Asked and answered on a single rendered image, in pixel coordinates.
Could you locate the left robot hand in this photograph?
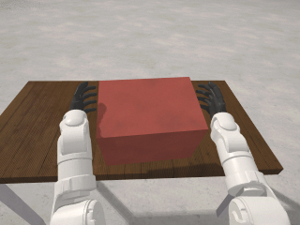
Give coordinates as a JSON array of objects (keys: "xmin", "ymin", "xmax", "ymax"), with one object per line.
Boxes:
[{"xmin": 69, "ymin": 81, "xmax": 97, "ymax": 113}]

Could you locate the table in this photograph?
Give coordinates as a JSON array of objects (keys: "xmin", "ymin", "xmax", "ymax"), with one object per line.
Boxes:
[{"xmin": 0, "ymin": 80, "xmax": 283, "ymax": 225}]

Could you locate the right robot hand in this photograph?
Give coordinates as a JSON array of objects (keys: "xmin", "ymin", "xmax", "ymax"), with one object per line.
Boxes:
[{"xmin": 195, "ymin": 81, "xmax": 227, "ymax": 120}]

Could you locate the robot right forearm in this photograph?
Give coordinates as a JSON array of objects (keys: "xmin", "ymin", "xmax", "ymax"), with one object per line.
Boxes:
[{"xmin": 210, "ymin": 112, "xmax": 291, "ymax": 225}]

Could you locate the robot right upper arm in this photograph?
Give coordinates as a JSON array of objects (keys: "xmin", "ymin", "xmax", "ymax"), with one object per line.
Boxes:
[{"xmin": 229, "ymin": 196, "xmax": 290, "ymax": 225}]

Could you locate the robot left upper arm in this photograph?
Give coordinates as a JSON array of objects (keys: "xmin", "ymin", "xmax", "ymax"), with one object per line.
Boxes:
[{"xmin": 51, "ymin": 199, "xmax": 106, "ymax": 225}]

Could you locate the robot left forearm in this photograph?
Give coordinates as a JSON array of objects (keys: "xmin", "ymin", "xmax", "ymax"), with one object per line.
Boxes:
[{"xmin": 50, "ymin": 110, "xmax": 97, "ymax": 225}]

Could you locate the carton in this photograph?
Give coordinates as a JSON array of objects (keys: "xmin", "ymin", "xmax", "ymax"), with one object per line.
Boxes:
[{"xmin": 96, "ymin": 77, "xmax": 209, "ymax": 166}]

